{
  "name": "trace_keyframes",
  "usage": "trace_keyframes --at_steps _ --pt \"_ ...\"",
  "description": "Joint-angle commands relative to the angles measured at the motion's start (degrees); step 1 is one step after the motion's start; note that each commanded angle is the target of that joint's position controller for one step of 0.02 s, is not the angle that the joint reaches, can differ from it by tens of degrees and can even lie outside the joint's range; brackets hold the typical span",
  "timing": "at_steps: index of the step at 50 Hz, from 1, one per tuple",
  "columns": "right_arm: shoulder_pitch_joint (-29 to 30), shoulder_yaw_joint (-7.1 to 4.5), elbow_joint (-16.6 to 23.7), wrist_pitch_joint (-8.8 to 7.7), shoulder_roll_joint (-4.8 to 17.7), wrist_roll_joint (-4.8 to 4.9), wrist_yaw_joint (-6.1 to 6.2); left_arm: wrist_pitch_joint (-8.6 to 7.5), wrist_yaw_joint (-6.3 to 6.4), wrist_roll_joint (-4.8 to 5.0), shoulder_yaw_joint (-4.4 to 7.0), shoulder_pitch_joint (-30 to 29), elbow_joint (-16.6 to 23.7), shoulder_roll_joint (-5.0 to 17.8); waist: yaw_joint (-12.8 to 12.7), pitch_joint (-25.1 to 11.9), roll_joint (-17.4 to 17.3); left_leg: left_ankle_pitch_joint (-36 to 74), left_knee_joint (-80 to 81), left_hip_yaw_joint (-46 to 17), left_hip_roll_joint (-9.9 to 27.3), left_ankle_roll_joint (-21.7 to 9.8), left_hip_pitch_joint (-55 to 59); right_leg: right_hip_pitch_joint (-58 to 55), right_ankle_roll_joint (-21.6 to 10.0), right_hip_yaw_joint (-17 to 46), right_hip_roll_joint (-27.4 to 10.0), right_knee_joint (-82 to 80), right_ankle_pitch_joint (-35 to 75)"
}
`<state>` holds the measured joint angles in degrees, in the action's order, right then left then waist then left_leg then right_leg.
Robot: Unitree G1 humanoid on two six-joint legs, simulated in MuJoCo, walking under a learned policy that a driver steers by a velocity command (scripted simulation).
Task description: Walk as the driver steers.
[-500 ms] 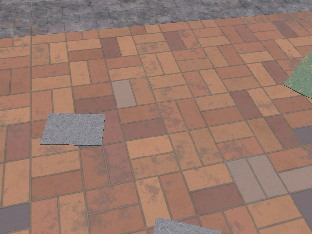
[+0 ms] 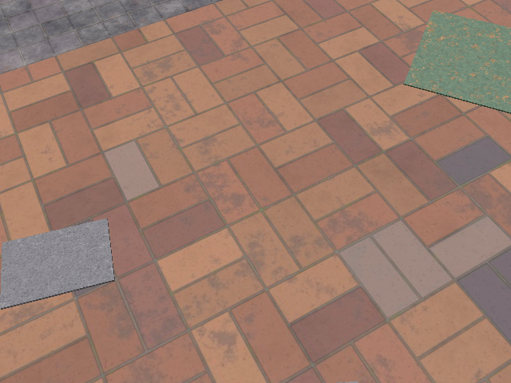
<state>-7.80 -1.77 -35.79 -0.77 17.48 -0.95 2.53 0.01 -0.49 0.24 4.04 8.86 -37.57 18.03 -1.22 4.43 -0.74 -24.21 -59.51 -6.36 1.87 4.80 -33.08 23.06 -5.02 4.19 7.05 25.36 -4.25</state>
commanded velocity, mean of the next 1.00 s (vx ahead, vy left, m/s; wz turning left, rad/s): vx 0.29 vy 0.00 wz -0.27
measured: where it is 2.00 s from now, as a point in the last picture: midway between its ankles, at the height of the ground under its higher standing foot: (315, 264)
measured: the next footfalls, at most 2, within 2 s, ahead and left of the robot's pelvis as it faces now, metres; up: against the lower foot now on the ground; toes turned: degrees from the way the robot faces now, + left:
left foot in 0.20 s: +0.13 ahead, +0.17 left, +0.00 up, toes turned -13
right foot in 0.66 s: +0.11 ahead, -0.12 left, +0.00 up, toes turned -22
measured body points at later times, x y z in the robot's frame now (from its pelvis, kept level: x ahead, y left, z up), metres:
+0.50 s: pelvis +0.07 +0.06 +0.02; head +0.08 +0.07 +0.47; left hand +0.31 +0.27 -0.08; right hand +0.06 -0.24 -0.08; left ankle +0.09 +0.18 -0.73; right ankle +0.04 -0.10 -0.67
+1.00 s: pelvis +0.22 -0.05 +0.00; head +0.25 -0.07 +0.45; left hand +0.31 +0.21 -0.11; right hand +0.33 -0.34 -0.10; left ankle +0.45 +0.04 -0.68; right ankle +0.07 -0.10 -0.73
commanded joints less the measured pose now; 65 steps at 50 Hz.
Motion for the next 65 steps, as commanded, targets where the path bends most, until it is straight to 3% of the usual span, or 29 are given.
trace_keyframes --at_steps 1,7,9,10,11,12,13,16,22,25,29,31,32,33,34,35,36,40,45,50,54,56,57,58,59,60,61,62,65 --pt "-6.7 -1.42 1.2 0.26 4.2 0.06 0.52 0.42 1.38 0.38 2.8 -2.1 4.2 9.2 2.1 -13.0 5.7 4.6 5.8 1.7 -1.4 1.3 6.6 -4.6 -9.4 14.3 -13.1 -6.5 6.7" --pt "-3.7 -2.13 2.3 -1.07 4.6 0.98 -0.79 2.21 1.75 0.43 2.74 -2.1 4.8 8.6 0.2 -11.7 10.5 6.0 20.2 1.5 -3.3 -0.5 10.7 -5.7 -6.4 21.5 -12.8 -4.3 -6.5" --pt "-6.7 -2.77 1.4 -1.78 4.7 1.08 -1.22 2.72 1.89 1.13 2.38 -2.7 5.0 7.6 2.4 -11.5 10.6 12.1 33.6 2.6 -3.4 -2.5 17.6 -5.3 -3.8 22.3 -11.0 -0.5 -5.2" --pt "-8.0 -3.74 1.4 -1.82 7.8 0.31 -0.99 2.77 1.96 1.14 1.74 -0.7 4.9 5.5 2.0 -11.8 6.1 13.2 38.6 -2.9 3.9 -5.2 23.2 -1.3 -0.6 19.3 -7.8 5.4 -12.4" --pt "-5.7 -5.16 2.0 -1.01 13.9 -1.49 -0.76 2.32 1.78 0.92 1.26 0.5 6.3 2.9 -1.0 -8.9 -12.0 20.6 42.1 -18.2 16.9 -13.1 25.4 10.8 3.2 7.1 1.8 17.7 -26.3" --pt "-5.8 -4.99 2.5 -1.07 11.9 -2.86 -0.94 1.37 1.61 0.06 2.5 0.4 6.5 7.4 0.6 -9.7 -15.4 16.7 44.6 -26.3 22.5 -19.3 22.7 14.0 5.5 4.4 -0.6 31.9 -30.5" --pt "-3.9 -3.98 3.5 -1.17 8.6 -2.31 -0.65 1.32 1.42 0.63 3.44 0.8 5.5 9.9 0.4 -8.7 -10.4 6.8 44.9 -22.4 20.0 -18.4 22.2 15.1 6.0 5.2 -3.1 37.5 -25.2" --pt "-3.4 -3.18 3.1 -1.3 6.2 0.73 0.45 2.17 1.2 0.46 2.97 2.2 3.8 6.8 1.3 -5.8 -8.4 -2.5 45.9 -11.6 12.9 -13.1 25.7 20.3 8.3 1.3 -5.5 44.5 -15.4" --pt "-11.1 -4.14 0.8 -2.18 7.8 0.42 0.28 0.46 -0.05 0.88 1.37 -5.0 7.2 2.8 6.3 -4.0 -8.3 -1.8 49.7 -5.3 13.8 -14.4 31.1 20.9 9.1 -1.9 -8.4 32.5 -11.4" --pt "-10.4 -4.58 -0.4 -2.69 8.8 0.92 -0.7 -0.54 -0.81 0.89 0.32 -4.4 6.6 0.7 5.4 -3.4 -8.6 1.7 50.6 -1.5 13.9 -14.8 26.8 12.0 7.3 -3.9 -8.8 22.1 -12.2" --pt "-10.6 -5.06 -2.5 -2.97 10.2 2.46 -2.36 -1.41 -1.64 1.15 0.15 -3.8 5.7 1.6 4.6 -1.9 -8.8 2.9 49.0 0.7 14.3 -15.5 22.2 0.9 4.3 -6.7 -8.2 10.9 -14.5" --pt "-9.4 -4.8 -3.3 -2.53 9.9 3.31 -2.92 -1.73 -1.78 1.24 0.37 0.9 3.6 1.7 1.2 -2.7 -6.6 3.2 44.7 2.1 13.8 -14.6 18.0 -9.6 2.4 -8.6 -6.5 2.1 -9.1" --pt "-10.1 -4.04 -3.9 -2.52 8.0 2.98 -3.08 -1.64 -1.37 1.41 1.14 6.0 1.6 3.1 -1.1 -4.8 -4.7 5.5 39.8 3.9 12.2 -13.2 14.1 -18.4 1.4 -8.8 -5.3 0.5 -9.4" --pt "-9.4 -2.64 -3.9 -2.85 4.4 1.93 -3.33 -1.63 -0.77 1.43 2.2 13.1 0.1 5.6 -4.7 -9.0 0.2 8.1 26.5 8.9 8.3 -9.9 8.4 -29.5 -0.2 -1.4 -10.2 -1.3 -10.1" --pt "-8.6 -0.94 -0.1 -3.92 -0.3 0.31 -3.85 -1.59 0.13 0.21 3.42 17.5 0.5 13.4 -4.5 -12.9 17.5 -6.7 2.9 12.9 1.0 -4.9 -9.9 -41.6 -7.1 23.3 -26.3 -5.3 -11.4" --pt "-7.0 -2.25 0.5 -4.9 4.6 2.27 -3.4 -2.54 -0.16 0.12 3.52 18.2 0.5 13.0 -6.4 -12.0 13.5 -9.2 -8.1 5.7 0.1 -4.5 -18.3 -37.3 -14.0 33.7 -31.1 -10.8 -21.4" --pt "-5.1 -3.17 0.5 -5.15 7.6 3.63 -3.34 -3.45 -0.38 0.35 2.19 16.2 0.2 8.9 -5.6 -6.7 10.1 -4.0 -11.2 3.3 2.9 -5.8 -21.3 -34.2 -12.6 28.4 -28.9 -12.0 -25.6" --pt "-6.5 -3.04 -2.0 -3.97 5.1 2.54 -3.84 -4.74 -0.31 -0.69 0.2 7.6 0.0 2.8 -0.1 -0.9 8.2 12.9 -6.5 1.2 5.4 -5.5 -14.7 -21.9 -6.4 8.4 -20.9 -16.2 -5.9" --pt "-3.5 -2.03 -1.5 -3.03 1.8 2.18 -3.82 -5.98 0.51 -0.91 0.53 7.8 -2.6 3.6 0.2 -0.2 4.7 25.1 7.4 1.2 2.2 -3.7 -10.9 -18.9 -4.5 -4.9 -18.6 -17.7 9.6" --pt "6.6 -0.61 2.2 -3.44 -0.5 2.24 -5.98 -5.54 1.34 0.08 0.98 12.1 -6.2 5.9 -3.3 2.9 3.2 30.5 22.5 6.6 1.6 -6.4 -7.3 -22.4 -3.1 -10.0 -20.6 -18.6 12.3" --pt "6.4 -1.68 4.3 -3.18 2.3 2.26 -7.25 -3.68 2.02 0.31 1.73 12.1 -7.0 8.8 -0.6 -1.4 5.5 21.1 24.8 11.3 -2.6 -10.5 -2.3 -31.1 -1.2 -12.9 -22.2 -7.9 41.2" --pt "-3.6 -3.67 2.7 -2.46 6.2 2.36 -6.82 -2.56 2.62 0.14 2.08 11.6 -6.6 10.3 5.2 -8.3 6.9 16.5 24.8 13.0 -6.5 -13.4 11.3 -30.3 -0.1 -13.9 -21.5 7.9 54.0" --pt "-12.3 -5.29 1.0 -2.1 9.1 2.5 -5.84 -2.59 2.88 0.33 1.85 10.8 -6.0 10.2 10.3 -12.5 4.7 19.1 28.2 10.1 -6.6 -15.8 26.8 -21.1 1.6 -14.7 -19.5 21.6 47.9" --pt "-16.9 -6.68 0.3 -1.77 15.1 2.05 -4.78 -3.6 2.27 -1.36 -0.18 16.2 -3.4 3.7 7.5 -19.7 -8.9 17.5 27.3 -14.1 8.0 -23.8 51.2 3.2 4.8 -13.8 -12.2 44.6 5.4" --pt "-16.4 -6.03 1.6 -2.35 14.2 2.41 -4.77 -5.95 1.07 -1.08 -1.55 16.9 -2.4 2.3 6.1 -29.4 -10.5 7.1 37.8 -42.7 17.7 -32.0 60.0 15.7 5.8 -1.2 -2.9 57.6 -29.6" --pt "-15.7 -5.04 1.5 -2.61 10.4 1.8 -4.66 -7.42 0.22 1.31 0.0 8.7 -0.6 7.4 9.0 -23.9 -5.0 4.8 41.5 -36.8 15.7 -27.5 55.8 21.1 4.8 4.0 -6.6 58.7 -25.3" --pt "-12.5 -4.63 1.4 -2.88 9.1 1.88 -4.51 -8.16 0.07 2.08 -0.35 5.4 1.1 7.1 7.0 -15.4 -1.6 7.4 42.7 -28.9 13.6 -24.9 46.4 21.7 3.9 2.9 -9.0 54.0 -20.2" --pt "-8.6 -4.23 1.9 -3.0 8.1 2.0 -4.44 -8.36 0.48 0.99 -0.46 4.6 1.0 6.1 4.0 -10.0 2.9 13.3 43.4 -23.1 11.0 -23.3 36.9 19.7 4.1 2.1 -11.2 48.5 -17.3" --pt "-3.4 -3.64 3.2 -3.36 6.2 1.08 -3.94 -6.41 0.94 -0.92 0.04 7.8 0.2 6.0 -0.6 -6.4 -0.6 23.3 47.0 -15.7 6.6 -22.9 22.6 11.6 6.5 1.2 -13.7 41.5 -12.9"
